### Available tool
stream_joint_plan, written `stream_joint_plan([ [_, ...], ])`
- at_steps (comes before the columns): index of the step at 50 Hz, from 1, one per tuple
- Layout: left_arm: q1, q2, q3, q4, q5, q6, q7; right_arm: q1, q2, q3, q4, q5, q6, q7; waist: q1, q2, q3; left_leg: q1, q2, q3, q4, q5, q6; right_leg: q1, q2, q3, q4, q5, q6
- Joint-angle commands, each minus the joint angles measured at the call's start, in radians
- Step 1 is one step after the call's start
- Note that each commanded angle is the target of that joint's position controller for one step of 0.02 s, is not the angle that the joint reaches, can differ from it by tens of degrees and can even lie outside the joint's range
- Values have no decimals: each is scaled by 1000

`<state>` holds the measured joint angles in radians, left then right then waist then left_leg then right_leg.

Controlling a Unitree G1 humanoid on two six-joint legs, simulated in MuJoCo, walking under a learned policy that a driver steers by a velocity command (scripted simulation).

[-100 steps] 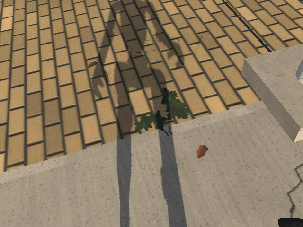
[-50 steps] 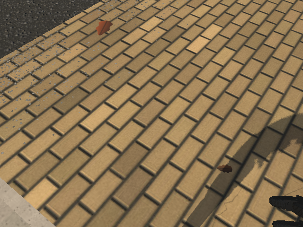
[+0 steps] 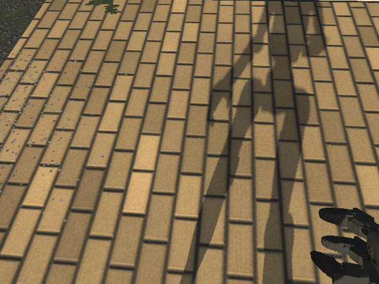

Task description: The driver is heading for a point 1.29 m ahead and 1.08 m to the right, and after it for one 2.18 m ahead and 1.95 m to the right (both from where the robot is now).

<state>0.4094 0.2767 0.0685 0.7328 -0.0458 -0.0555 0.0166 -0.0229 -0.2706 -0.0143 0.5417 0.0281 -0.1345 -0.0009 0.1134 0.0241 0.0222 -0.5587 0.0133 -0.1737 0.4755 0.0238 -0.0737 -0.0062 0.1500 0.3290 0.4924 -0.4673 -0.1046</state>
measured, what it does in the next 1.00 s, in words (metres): walks ahead, turning right: left foot, then right foot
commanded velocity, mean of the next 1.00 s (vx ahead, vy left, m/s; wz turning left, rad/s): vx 1.00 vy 0.00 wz -0.70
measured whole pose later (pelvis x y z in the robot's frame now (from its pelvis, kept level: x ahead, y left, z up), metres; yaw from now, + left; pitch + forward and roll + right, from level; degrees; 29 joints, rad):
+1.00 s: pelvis +0.83 -0.23 -0.02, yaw -41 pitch +2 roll +1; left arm 0.44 0.29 0.05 0.84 0.01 -0.05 0.00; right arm 0.05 -0.27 -0.01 0.63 0.02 -0.12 0.03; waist 0.05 -0.02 0.04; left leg -0.59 -0.01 0.04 0.63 -0.06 0.04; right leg 0.08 0.04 0.13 0.72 -0.54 -0.07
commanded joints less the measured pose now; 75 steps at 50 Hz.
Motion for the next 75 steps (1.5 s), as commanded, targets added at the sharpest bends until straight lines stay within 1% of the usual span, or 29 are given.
stream_joint_plan([
  [1,-87,112,29,-70,28,2,-6,283,-199,-103,-4,24,-23,-10,-245,-153,-208,587,21,53,54,-106,55,-218,-121,84,275,523,-14],
  [2,-74,3,-9,-103,65,1,-15,517,-246,-109,33,12,-10,-20,-304,3,-390,931,196,-159,112,-375,96,-419,-78,-7,637,208,7],
  [3,84,-45,-36,-161,-20,-15,-22,508,-318,-115,54,-36,-10,4,-167,545,-473,1107,430,-835,-169,-850,283,-775,-24,-105,938,-93,41],
  [5,-81,111,-17,-135,-14,1,-10,377,-143,-86,18,-29,12,-3,-232,213,-184,873,359,-615,-203,-857,229,-909,-159,-185,1029,93,48],
  [7,-212,108,-7,-172,31,4,-19,359,-134,-81,68,-45,21,-5,-209,-9,-42,645,281,-321,-197,-458,206,-841,-231,-203,928,160,45],
  [11,-226,49,-17,-210,-5,39,-42,330,-61,-59,148,-21,13,5,-139,62,39,505,234,-47,-253,-236,190,-840,-311,-219,863,184,39],
  [18,-404,53,-29,-258,9,21,-77,356,-169,-71,206,-43,12,-12,-164,-25,151,492,198,292,-351,50,146,-825,-283,-339,500,525,43],
  [21,-484,76,-19,-276,5,1,-104,417,-226,-77,234,-45,28,-23,-169,4,122,574,178,391,-272,622,83,-633,-160,-500,304,529,-9],
  [24,-171,183,43,-213,-12,20,-99,371,-311,-98,212,-42,61,-44,46,149,-71,584,238,391,172,1247,92,-247,-59,-530,325,356,-72],
  [25,113,257,86,-133,-9,32,-85,291,-298,-96,174,-35,58,-39,183,114,-177,383,210,372,494,1118,100,125,-78,-434,222,412,-131],
  [26,179,255,81,-74,-13,44,-59,289,-159,-58,167,-43,35,-27,143,-120,-137,80,36,344,915,-145,84,338,-180,-236,174,398,-173],
  [27,58,300,65,-142,26,21,-59,442,-46,-11,90,-24,-14,-10,-52,-380,-325,-236,-70,146,1210,-619,82,556,-377,327,44,213,-372],
  [28,79,220,60,-149,43,6,-52,324,-159,-26,66,8,-52,2,39,-198,-391,-315,-24,16,1143,-471,121,526,-437,529,-198,-132,-361],
  [30,-24,168,40,-125,48,-30,-58,233,-148,-25,64,25,-52,-8,-64,85,-79,-258,58,42,946,-348,126,120,-402,389,-282,-66,-271],
  [33,-157,86,9,-121,55,-45,-51,327,-128,-31,119,-11,13,-5,-181,15,31,-80,147,53,796,-299,76,-245,-285,109,-296,112,-226],
  [38,-75,94,5,-63,40,-55,-12,79,-45,5,40,-47,15,8,-85,-24,108,-15,128,156,357,114,14,-420,-173,-167,-325,332,-167],
  [44,65,129,15,30,14,-41,-14,-78,-94,-15,-6,-2,-3,38,-13,-73,120,-26,58,157,-1,197,69,-41,-298,-148,-326,450,-119],
  [48,-35,197,26,34,80,6,-12,353,-210,-77,74,22,22,21,-299,-175,-168,402,-21,231,102,-71,154,57,-304,-200,200,1215,-39],
  [49,-37,123,3,10,95,0,-7,586,-261,-82,129,6,39,4,-364,-60,-330,786,138,31,228,-230,172,-230,-257,-201,580,925,-19],
  [50,209,-65,-45,8,28,-30,-31,606,-312,-93,175,-28,29,30,-188,484,-491,1069,329,-606,-63,-768,353,-595,-43,-140,940,-11,29],
  [51,112,60,-34,27,-17,-40,-30,571,-166,-66,150,-34,23,32,-256,328,-413,1041,336,-715,-215,-915,297,-700,-103,-127,979,18,1],
  [53,-166,106,-26,-41,-11,-50,-22,446,-134,-63,153,-40,22,26,-254,-33,-132,738,287,-384,-210,-554,242,-733,-189,-186,921,135,-3],
  [56,-136,59,-17,-24,-4,-23,-30,366,-39,-40,186,-57,-1,40,-147,13,-34,491,204,-94,-238,-250,203,-610,-278,-156,793,227,0],
  [58,-112,40,-19,-18,-11,6,-30,329,-57,-45,207,-28,-3,38,-108,48,20,430,218,-25,-302,-242,214,-666,-306,-173,777,233,15],
  [68,-423,41,-16,-153,11,-24,-92,434,-164,-53,263,-46,15,-29,-152,-7,112,551,146,407,-319,623,58,-629,-159,-465,260,639,-21],
  [72,84,215,72,-48,-6,20,-84,269,-286,-91,199,-46,67,-61,153,137,-157,556,213,384,293,1247,76,-67,-65,-460,287,438,-89],
  [73,293,247,92,18,-1,40,-60,171,-252,-87,176,-21,58,-43,251,27,-183,362,105,392,703,747,75,202,-126,-340,147,512,-136],
  [74,252,238,76,43,23,47,-54,171,-12,-22,124,-48,12,-10,109,-395,-88,-22,-122,305,1152,-547,60,311,-155,-155,174,585,-187],
  [75,116,198,42,-31,62,10,-56,345,26,7,49,3,-35,13,-58,-428,-301,-306,-125,36,1306,-635,81,451,-356,440,-32,38,-416],
])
